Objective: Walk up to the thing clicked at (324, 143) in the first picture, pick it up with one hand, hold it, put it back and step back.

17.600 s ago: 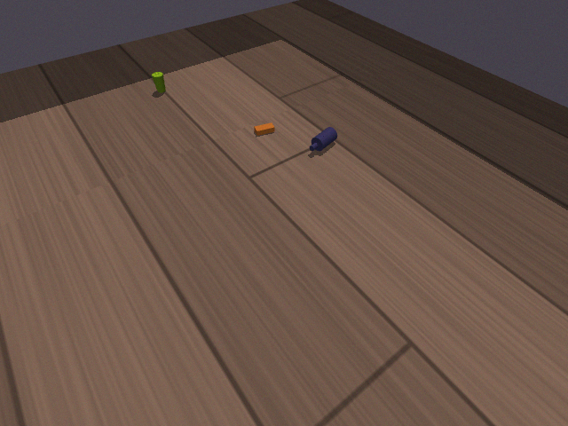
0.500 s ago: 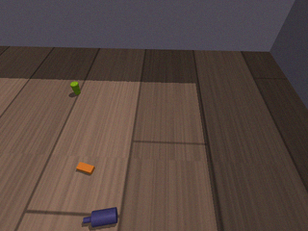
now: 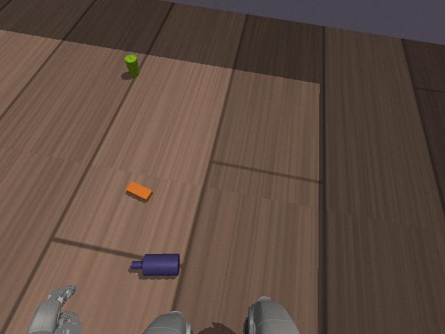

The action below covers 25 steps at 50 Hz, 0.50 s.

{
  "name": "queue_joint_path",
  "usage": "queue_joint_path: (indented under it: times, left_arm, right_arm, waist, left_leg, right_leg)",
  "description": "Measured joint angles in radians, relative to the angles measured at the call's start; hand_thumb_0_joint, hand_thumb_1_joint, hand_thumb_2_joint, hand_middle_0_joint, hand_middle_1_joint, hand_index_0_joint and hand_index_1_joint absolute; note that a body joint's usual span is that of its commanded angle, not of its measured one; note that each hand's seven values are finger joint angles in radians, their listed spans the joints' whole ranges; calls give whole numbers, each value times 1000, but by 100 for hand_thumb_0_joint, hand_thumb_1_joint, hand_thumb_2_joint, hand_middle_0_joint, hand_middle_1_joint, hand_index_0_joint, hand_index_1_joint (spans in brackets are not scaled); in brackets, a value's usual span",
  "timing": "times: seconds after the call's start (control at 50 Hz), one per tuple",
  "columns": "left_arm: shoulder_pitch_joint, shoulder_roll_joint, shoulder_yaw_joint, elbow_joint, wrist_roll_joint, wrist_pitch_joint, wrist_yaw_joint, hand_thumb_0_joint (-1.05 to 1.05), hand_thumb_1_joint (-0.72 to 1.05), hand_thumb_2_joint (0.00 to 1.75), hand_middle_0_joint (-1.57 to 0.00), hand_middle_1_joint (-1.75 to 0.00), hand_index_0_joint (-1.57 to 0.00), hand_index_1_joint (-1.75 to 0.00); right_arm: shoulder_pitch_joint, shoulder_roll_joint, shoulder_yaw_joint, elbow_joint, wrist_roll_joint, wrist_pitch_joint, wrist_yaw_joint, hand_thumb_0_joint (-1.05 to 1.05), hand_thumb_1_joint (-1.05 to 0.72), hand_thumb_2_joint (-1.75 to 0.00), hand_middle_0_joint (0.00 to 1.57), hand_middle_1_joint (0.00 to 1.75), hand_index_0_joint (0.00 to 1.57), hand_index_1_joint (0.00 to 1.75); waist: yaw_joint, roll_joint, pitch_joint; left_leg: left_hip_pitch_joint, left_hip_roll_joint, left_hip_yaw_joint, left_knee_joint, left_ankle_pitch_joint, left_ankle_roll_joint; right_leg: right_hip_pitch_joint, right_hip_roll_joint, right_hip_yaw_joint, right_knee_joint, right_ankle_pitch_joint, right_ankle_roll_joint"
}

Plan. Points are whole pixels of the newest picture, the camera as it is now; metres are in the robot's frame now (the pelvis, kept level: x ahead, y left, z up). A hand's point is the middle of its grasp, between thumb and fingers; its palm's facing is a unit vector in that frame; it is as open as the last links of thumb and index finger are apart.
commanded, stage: walk up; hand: left
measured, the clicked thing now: (155, 264) +0.37 +0.23 -0.70
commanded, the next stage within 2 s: none
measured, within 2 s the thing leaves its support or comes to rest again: neither
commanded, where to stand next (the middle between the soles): +0.02 -0.01 m, yaw -1 degrees
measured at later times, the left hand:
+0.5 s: hand out of the picture +0.09 +0.25 -0.11, palm faces -0.05 -0.89 -0.45, open 7.4 cm
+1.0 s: hand out of the picture +0.06 +0.26 -0.13, palm faces +0.05 -0.92 -0.39, open 7.4 cm
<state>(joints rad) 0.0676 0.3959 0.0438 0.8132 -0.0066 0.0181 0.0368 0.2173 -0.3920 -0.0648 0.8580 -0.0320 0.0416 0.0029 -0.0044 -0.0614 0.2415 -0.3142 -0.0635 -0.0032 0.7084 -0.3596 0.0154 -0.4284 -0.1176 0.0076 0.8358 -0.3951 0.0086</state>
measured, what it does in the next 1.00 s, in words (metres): steps on the spot: right foot, then left foot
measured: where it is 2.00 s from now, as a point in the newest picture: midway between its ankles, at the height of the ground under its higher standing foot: outside the picture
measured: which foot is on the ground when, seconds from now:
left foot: down 0.00-0.46, up 0.48-0.80, down 0.82-1.00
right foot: up 0.00-0.42, down 0.44-0.88, up 0.90-1.00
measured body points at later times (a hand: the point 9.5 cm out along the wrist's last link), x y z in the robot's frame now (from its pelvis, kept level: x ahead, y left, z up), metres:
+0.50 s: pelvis +0.00 -0.04 +0.01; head +0.01 -0.05 +0.46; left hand +0.09 +0.29 -0.08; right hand +0.05 -0.37 -0.11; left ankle +0.01 +0.11 -0.70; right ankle +0.04 -0.15 -0.71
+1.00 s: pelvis -0.03 -0.02 +0.01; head +0.02 -0.01 +0.46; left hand +0.05 +0.30 -0.11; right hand +0.07 -0.33 -0.10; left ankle -0.01 +0.11 -0.71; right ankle -0.01 -0.14 -0.69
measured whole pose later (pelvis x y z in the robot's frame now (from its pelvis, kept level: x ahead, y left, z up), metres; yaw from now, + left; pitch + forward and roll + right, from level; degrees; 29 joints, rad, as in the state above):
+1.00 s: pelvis -0.03 -0.02 +0.01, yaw +2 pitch -3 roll +0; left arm 0.15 0.39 0.04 0.93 -0.03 0.02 0.03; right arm 0.16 -0.39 -0.05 0.91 -0.02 0.04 0.01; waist 0.00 0.00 0.15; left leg -0.29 0.01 -0.04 0.64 -0.31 0.00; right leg -0.36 0.00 0.00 0.85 -0.47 -0.03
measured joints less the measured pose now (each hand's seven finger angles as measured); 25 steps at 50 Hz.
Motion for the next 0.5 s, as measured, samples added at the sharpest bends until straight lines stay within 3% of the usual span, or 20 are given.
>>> queue_joint_path:
  times: [0.04, 0.06, 0.12, 0.18, 0.24, 0.34, 0.4, 0.44, 0.46, 0.5]
  left_arm:
    - [3, -7, -5, 27, -5, 11, 13, 1, 90, 89, -21, -30, -20, -30]
    - [7, -8, -9, 42, -7, 15, 14, 1, 90, 89, -21, -30, -20, -30]
    - [36, -3, -7, 63, -11, 17, 6, 1, 90, 89, -21, -30, -20, -30]
    - [78, 2, -6, 87, 4, 12, -18, 1, 90, 89, -21, -30, -20, -30]
    - [132, 12, -1, 110, 24, 4, -42, 1, 90, 89, -21, -30, -20, -30]
    - [187, 38, 16, 128, 44, -13, -71, 1, 90, 89, -21, -30, -20, -30]
    - [191, 49, 24, 119, 38, -35, -73, 1, 90, 89, -21, -30, -20, -30]
    - [188, 48, 25, 113, 30, -56, -63, 1, 90, 89, -21, -30, -20, -30]
    - [180, 38, 24, 114, 30, -64, -55, 1, 90, 89, -20, -30, -20, -30]
    - [169, 15, 8, 112, 29, -70, -42, 1, 90, 89, -20, -30, -20, -30]
  right_arm:
    - [-6, 1, 5, -19, -1, -5, 13, 1, -91, -90, 20, 30, 20, 30]
    - [-8, 3, 6, -26, 2, -7, 15, 1, -91, -90, 20, 30, 20, 30]
    - [-17, 16, 14, -34, 9, -21, 3, 1, -90, -90, 21, 30, 21, 30]
    - [-18, 21, 21, -29, 12, -45, 1, 1, -90, -90, 21, 30, 21, 30]
    - [1, 20, 22, -40, 7, -66, 12, 0, -90, -90, 21, 30, 21, 30]
    - [56, 0, 21, -45, 2, -92, 25, 0, -90, -90, 21, 30, 21, 30]
    - [81, -21, 22, -30, 7, -85, 24, 0, -90, -90, 21, 30, 21, 30]
    - [84, -33, 23, -13, 18, -65, 19, 0, -90, -90, 21, 30, 21, 30]
    - [76, -39, 21, 0, 25, -51, 15, 0, -90, -90, 21, 30, 21, 30]
    - [56, -43, 16, 20, 30, -16, 7, 1, -90, -90, 20, 30, 21, 30]
  waist:
    - [-17, 16, -6]
    - [-27, 24, -13]
    - [-18, 14, -46]
    - [-6, 6, -87]
    - [2, 10, -133]
    - [-9, 33, -177]
    - [-19, 51, -175]
    - [-20, 67, -167]
    - [-20, 88, -158]
    - [-17, 114, -151]
  left_leg:
    - [-14, 21, -23, 14, 3, 13]
    - [-15, 29, -36, 5, 12, 16]
    - [-8, 36, -30, -45, 44, 19]
    - [7, 34, -15, -74, 54, 22]
    - [31, 42, 7, -81, 43, 29]
    - [77, 69, 13, -105, 36, 26]
    - [89, 85, -1, -108, 38, -6]
    - [76, 97, -14, -70, 20, -32]
    - [64, 108, -31, -39, 9, -32]
    - [17, 80, -88, 57, -85, -25]
  right_leg:
    - [-21, 74, 32, 113, -153, -14]
    - [-26, 105, 42, 166, -183, -18]
    - [-31, 155, 86, 255, -145, -30]
    - [36, 144, 80, 155, -95, -21]
    - [92, 134, 61, 80, -119, -15]
    - [114, 118, 16, 1, -140, -28]
    - [122, 106, -3, -108, -55, -36]
    - [152, 108, -12, -226, 113, -26]
    - [155, 120, -25, -228, 145, -20]
    - [145, 125, -35, -219, 133, -22]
